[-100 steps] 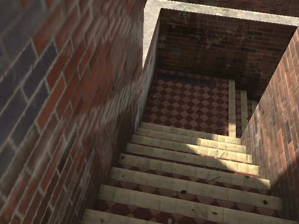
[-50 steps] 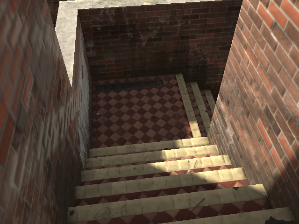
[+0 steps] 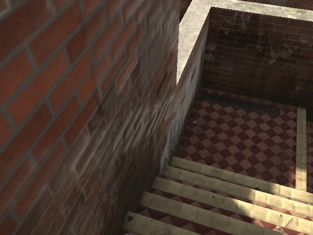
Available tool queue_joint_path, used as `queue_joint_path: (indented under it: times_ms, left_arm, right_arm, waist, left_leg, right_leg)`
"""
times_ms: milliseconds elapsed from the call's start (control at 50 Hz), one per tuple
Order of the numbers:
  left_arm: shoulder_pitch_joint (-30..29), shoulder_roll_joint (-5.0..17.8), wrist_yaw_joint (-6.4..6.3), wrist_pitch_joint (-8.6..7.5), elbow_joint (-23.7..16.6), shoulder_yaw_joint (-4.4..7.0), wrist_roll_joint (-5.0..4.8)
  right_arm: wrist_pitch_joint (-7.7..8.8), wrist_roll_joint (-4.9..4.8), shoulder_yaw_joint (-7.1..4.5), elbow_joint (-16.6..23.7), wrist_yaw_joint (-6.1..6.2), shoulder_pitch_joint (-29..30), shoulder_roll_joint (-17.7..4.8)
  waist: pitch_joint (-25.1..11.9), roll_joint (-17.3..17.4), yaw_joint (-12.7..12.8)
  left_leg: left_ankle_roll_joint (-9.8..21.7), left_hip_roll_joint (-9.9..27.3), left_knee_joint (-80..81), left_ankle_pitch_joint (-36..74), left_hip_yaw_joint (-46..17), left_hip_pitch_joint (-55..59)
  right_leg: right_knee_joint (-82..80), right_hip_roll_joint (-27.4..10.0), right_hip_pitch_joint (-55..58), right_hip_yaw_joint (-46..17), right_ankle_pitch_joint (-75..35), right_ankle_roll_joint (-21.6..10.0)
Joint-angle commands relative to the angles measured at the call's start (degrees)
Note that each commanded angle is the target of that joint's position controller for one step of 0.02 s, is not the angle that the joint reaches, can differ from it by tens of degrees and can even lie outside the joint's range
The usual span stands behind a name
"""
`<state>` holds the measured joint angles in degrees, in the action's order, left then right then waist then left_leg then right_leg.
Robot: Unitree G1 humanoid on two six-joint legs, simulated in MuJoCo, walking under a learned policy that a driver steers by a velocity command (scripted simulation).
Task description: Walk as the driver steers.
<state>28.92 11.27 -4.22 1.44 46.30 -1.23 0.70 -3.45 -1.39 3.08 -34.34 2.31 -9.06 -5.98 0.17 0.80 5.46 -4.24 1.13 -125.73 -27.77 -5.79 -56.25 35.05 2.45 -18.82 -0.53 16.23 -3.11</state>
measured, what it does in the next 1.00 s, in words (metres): goes down, turning right: left foot, then right foot 0.19 m lower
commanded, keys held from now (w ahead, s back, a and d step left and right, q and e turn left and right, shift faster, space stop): w+shift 0.26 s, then w+e+shift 0.72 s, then w+shift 0.02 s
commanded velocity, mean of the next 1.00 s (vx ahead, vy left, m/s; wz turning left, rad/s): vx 0.90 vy -0.07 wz -0.50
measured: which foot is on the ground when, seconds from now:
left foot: up 0.00-0.22, down 0.24-0.80, up 0.82-1.00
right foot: down 0.00-0.20, up 0.22-0.78, down 0.80-1.00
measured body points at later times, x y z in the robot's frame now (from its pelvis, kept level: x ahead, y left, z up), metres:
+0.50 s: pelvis +0.14 +0.09 -0.02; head +0.13 +0.17 +0.43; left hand +0.32 +0.33 -0.14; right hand +0.04 -0.18 -0.10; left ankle +0.09 +0.20 -0.73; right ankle +0.27 -0.15 -0.60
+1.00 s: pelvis +0.39 +0.00 -0.25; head +0.43 -0.01 +0.20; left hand +0.47 +0.22 -0.39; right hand +0.45 -0.31 -0.33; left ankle +0.55 +0.13 -0.85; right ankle +0.29 -0.07 -0.92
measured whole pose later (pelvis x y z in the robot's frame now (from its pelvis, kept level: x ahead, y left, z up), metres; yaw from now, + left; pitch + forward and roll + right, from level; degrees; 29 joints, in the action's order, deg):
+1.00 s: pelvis +0.39 +0.00 -0.25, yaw -30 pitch +3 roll -4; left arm 28.4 9.9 0.1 -2.2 47.4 3.0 -1.2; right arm 7.5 0.1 -3.6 -38.2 2.8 -5.7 -11.8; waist 2.2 2.3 2.5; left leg -1.8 6.1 -80.2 -7.7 -11.7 -50.1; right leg 55.6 13.3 -22.8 -7.7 34.4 -5.7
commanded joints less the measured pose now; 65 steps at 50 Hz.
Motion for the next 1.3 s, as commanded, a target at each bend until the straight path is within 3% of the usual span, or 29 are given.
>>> queue_joint_path:
  times_ms: [20, 140, 200, 240, 260, 280, 320, 380, 440, 580, 740, 780, 800, 820, 840, 900, 920, 940, 980, 1000, 1060, 1100, 1140, 1160, 1180, 1200, 1240, 1260, 1300]
  left_arm:
    - [0.64, 9.94, -0.11, -1.84, -3.01, 3.76, -0.65]
    - [-8.05, 14.95, -0.45, -0.08, -7.01, 7.55, -2.26]
    - [-17.01, 12.54, 2.17, 0.10, -8.72, 6.73, -1.55]
    - [-26.94, 0.54, 3.46, -2.09, -13.54, 3.74, -1.37]
    - [-13.92, -0.79, 3.13, -4.54, -14.05, 3.97, -3.98]
    - [-6.26, 1.76, 2.94, -3.82, -11.40, 5.32, -6.57]
    - [-9.72, 4.86, 4.07, 0.36, -10.59, 5.59, -4.04]
    - [-11.63, 8.46, 4.14, 4.18, -14.44, 6.11, -2.43]
    - [-10.25, 11.11, 3.12, 3.88, -14.24, 7.80, -1.48]
    - [-23.74, 5.34, 6.13, 1.59, -17.23, 5.69, -1.15]
    - [-16.29, 7.89, 5.63, 2.05, -13.17, 6.85, -1.91]
    - [-2.87, 12.68, 4.69, 0.65, -8.93, 9.39, -2.87]
    - [12.91, 12.78, 4.74, -0.63, -2.62, 10.01, -1.34]
    - [15.75, 10.73, 4.98, -1.42, 1.33, 8.40, -1.64]
    - [8.51, 11.68, 6.13, -3.47, -0.85, 6.13, 0.82]
    - [-2.24, 7.79, 6.76, -5.70, -5.39, 6.11, -1.98]
    - [-8.46, 13.00, 6.87, -6.33, -8.57, 8.10, -2.02]
    - [-10.57, 8.59, 5.20, -6.66, -8.64, 6.61, -2.22]
    - [-8.12, 9.43, 3.10, -5.49, -6.80, 6.85, -0.86]
    - [-7.25, 7.54, 1.87, -5.55, -6.14, 6.74, -3.45]
    - [-5.68, 3.36, -0.86, -2.34, -2.13, 4.94, -3.54]
    - [-19.78, 5.48, -0.20, -1.96, -4.16, 5.19, -2.59]
    - [-32.92, 6.84, 2.11, -2.87, -7.16, 5.82, -3.83]
    - [-32.44, -1.52, 1.84, -3.48, -8.89, 4.61, -3.06]
    - [-24.02, -9.78, 1.72, -5.11, -14.11, 2.25, -1.15]
    - [-14.20, -11.58, 1.69, -6.20, -14.61, 1.42, -1.55]
    - [-12.09, -8.00, 2.21, -5.47, -12.62, 1.50, -3.23]
    - [-19.82, -8.64, 2.98, -5.37, -16.76, 1.47, -4.99]
    - [-26.91, -1.19, 3.45, -3.70, -20.27, 2.83, -2.93]
  right_arm:
    - [2.31, -0.32, -1.31, 7.00, -0.69, 4.95, -2.76]
    - [2.33, 1.06, -1.60, 8.51, -2.64, 6.42, -4.75]
    - [1.47, -1.48, -5.19, 0.38, -2.69, -13.98, -10.96]
    - [4.48, -0.35, -6.10, -9.85, -3.20, -40.16, -15.20]
    - [6.82, -1.21, -6.88, -9.30, -5.04, -37.43, -19.31]
    - [8.21, -1.16, -9.15, -11.14, -5.30, -34.83, -23.75]
    - [7.74, 0.47, -7.24, -11.12, -2.71, -22.10, -17.66]
    - [7.13, 3.79, -4.99, -6.54, 1.93, -3.62, -13.64]
    - [9.11, 1.14, -5.03, -5.85, 3.13, -7.65, -13.31]
    - [7.84, 2.12, -6.17, -10.54, 6.31, -28.12, -13.62]
    - [6.40, 0.34, -9.07, -11.56, 2.20, -13.79, -19.08]
    - [6.33, 0.28, -8.91, -11.14, 0.49, -9.77, -18.43]
    - [6.72, 0.99, -10.19, -10.45, 1.47, -3.70, -21.00]
    - [7.68, 1.89, -9.27, -9.87, 2.00, 1.27, -13.89]
    - [11.10, 3.19, -7.85, -2.93, 2.25, -3.55, -8.74]
    - [13.02, 2.83, -9.64, -4.58, 1.59, -8.85, -12.47]
    - [12.87, 0.94, -7.67, -0.54, 1.16, -7.58, -7.67]
    - [11.67, 0.96, -8.41, -0.86, 1.49, -5.16, -11.95]
    - [10.53, 1.28, -9.16, -2.20, 0.74, -4.67, -13.03]
    - [11.98, 0.93, -9.63, -1.69, -1.06, -2.12, -16.34]
    - [11.82, 2.54, -7.70, 1.09, -4.78, 0.00, -8.08]
    - [10.30, 1.40, -10.90, -6.59, -4.29, -25.39, -14.55]
    - [8.33, 1.89, -12.56, -15.09, -3.23, -53.63, -18.05]
    - [7.95, 0.44, -9.63, -20.13, -3.58, -54.02, -11.30]
    - [8.66, 0.29, -5.47, -20.18, -4.43, -48.23, -7.38]
    - [8.67, -1.08, -5.14, -20.42, -4.66, -44.30, -6.73]
    - [8.40, -1.59, -6.00, -18.40, -5.39, -29.86, -8.26]
    - [9.25, -0.90, -7.66, -15.34, -3.87, -22.37, -13.74]
    - [9.88, 1.46, -7.03, -11.41, 1.47, -9.69, -15.12]
  waist:
    - [3.69, -6.21, -2.73]
    - [0.70, -4.73, -2.60]
    - [1.05, -10.99, -14.28]
    - [7.84, 15.91, -23.93]
    - [6.56, 25.90, -13.96]
    - [6.80, 12.13, -7.80]
    - [10.35, -0.23, -4.77]
    - [5.85, 9.48, 1.55]
    - [4.35, 5.01, 1.27]
    - [9.02, 5.42, -11.47]
    - [8.42, 15.14, -5.37]
    - [3.17, 8.79, 1.19]
    - [2.64, -2.76, 11.35]
    - [12.43, -20.87, 14.16]
    - [7.55, -33.40, 0.73]
    - [-10.17, 9.20, -6.89]
    - [-13.20, -0.90, -10.15]
    - [-6.38, 6.16, -11.57]
    - [-7.72, 4.84, -10.54]
    - [-6.61, 0.40, -9.52]
    - [-4.25, -4.21, -6.84]
    - [-8.65, -12.63, -20.80]
    - [-4.65, -3.06, -38.64]
    - [6.73, 10.39, -33.97]
    - [10.52, 33.95, -19.89]
    - [8.63, 37.17, -10.75]
    - [9.17, -3.53, -0.74]
    - [9.72, -6.33, 1.86]
    - [11.15, -13.68, 2.07]
  left_leg:
    - [-0.64, 4.53, 14.02, 10.95, -0.37, -18.72]
    - [-1.74, 2.73, 71.52, 18.29, 8.97, 32.97]
    - [2.54, 1.72, 79.22, 5.51, 13.84, 49.33]
    - [3.79, 5.60, 80.93, 8.48, -6.70, 61.54]
    - [11.28, 16.87, 104.40, 5.14, -44.77, 62.46]
    - [11.53, 29.64, 115.57, -8.69, -66.45, 64.21]
    - [5.27, 24.79, 106.93, -15.44, -41.95, 47.56]
    - [1.27, 13.60, 102.30, -1.23, -14.42, 27.74]
    - [0.21, 10.13, 98.17, 9.73, 0.62, 31.28]
    - [6.72, 15.00, 84.43, -0.89, 6.69, 45.02]
    - [8.61, 21.53, 61.90, 11.37, 7.74, 33.58]
    - [5.88, 15.81, 43.58, 46.84, 17.50, 31.74]
    - [6.21, 12.51, 13.04, 36.86, 17.30, 16.46]
    - [4.91, 1.81, -18.90, -13.42, 18.23, -1.64]
    - [3.60, -0.21, -15.45, -19.22, 7.64, -15.47]
    - [6.52, 6.96, 17.16, 7.20, -3.61, -6.90]
    - [5.46, 8.84, 25.58, 9.68, -9.34, -12.52]
    - [1.89, 8.05, 42.60, 14.78, -9.29, -6.68]
    - [0.66, 4.11, 50.01, 26.20, -3.62, 12.46]
    - [2.65, 4.15, 62.93, 43.45, -5.47, 11.69]
    - [4.72, -2.80, 84.81, 65.36, 6.18, 46.30]
    - [4.77, -1.36, 77.53, 51.44, 4.78, 59.21]
    - [7.68, 4.64, 98.02, 42.23, 4.44, 70.54]
    - [10.65, 9.79, 95.35, 42.23, -2.94, 67.11]
    - [8.72, 5.08, 80.20, 77.27, -4.37, 68.90]
    - [11.58, 4.15, 80.94, 83.15, -14.48, 72.51]
    - [16.62, 10.12, 86.09, 42.26, -25.81, 52.11]
    - [17.33, 14.21, 92.02, 23.10, -41.71, 39.61]
    - [20.09, 8.91, 93.80, 3.25, -43.40, 1.41]
  right_leg:
    - [-9.05, -13.74, 11.60, -24.23, 16.61, -9.84]
    - [-16.71, -11.38, -15.98, -16.55, 27.45, -6.80]
    - [-7.49, -9.79, -15.22, -15.50, 35.21, -4.70]
    - [53.41, 6.74, -38.85, -15.66, 28.40, 0.00]
    - [61.72, 13.65, -49.99, -24.71, 26.31, 0.16]
    - [65.86, 10.94, -57.46, -30.22, 15.81, 1.47]
    - [62.57, 2.89, -51.35, -24.59, -3.62, 2.08]
    - [55.12, 1.20, -29.42, -17.17, -25.18, 3.64]
    - [40.23, 0.27, -23.32, -15.90, -42.77, 5.77]
    - [17.61, -2.43, -34.11, -11.71, -51.99, 5.81]
    - [24.70, -4.76, -16.85, 1.95, -33.31, 1.61]
    - [-0.33, 0.85, 7.88, 12.28, -23.74, -2.44]
    - [-8.56, 1.93, 29.62, 10.25, -29.17, -6.41]
    - [-12.23, -0.64, 29.76, 1.66, -43.66, -11.18]
    - [8.99, -1.06, 32.91, -12.56, -80.38, -12.94]
    - [5.13, -6.41, 21.27, -28.40, -30.31, -13.77]
    - [4.43, -15.40, 19.15, -46.63, -24.89, -19.94]
    - [3.07, -15.23, 4.83, -46.85, -25.02, -19.82]
    - [7.45, -7.48, -5.44, -38.73, -26.24, -17.80]
    - [14.73, -3.37, -3.79, -32.28, -18.00, -15.19]
    - [17.05, 7.81, -24.40, -17.79, -0.79, -9.28]
    - [30.89, 7.75, -20.79, -19.83, -13.79, -7.90]
    - [73.46, 11.99, -22.84, -14.41, -22.38, -1.76]
    - [102.50, 18.26, -39.89, -13.68, 18.77, -1.63]
    - [111.57, 18.82, -54.77, -15.71, 36.15, -3.57]
    - [102.87, 14.02, -63.04, -15.13, 36.64, -3.78]
    - [80.71, -0.48, -58.37, -8.52, 19.28, -5.70]
    - [67.49, -5.14, -56.44, -10.14, 6.95, -3.30]
    - [42.97, -6.06, -18.87, -11.56, -25.73, 4.42]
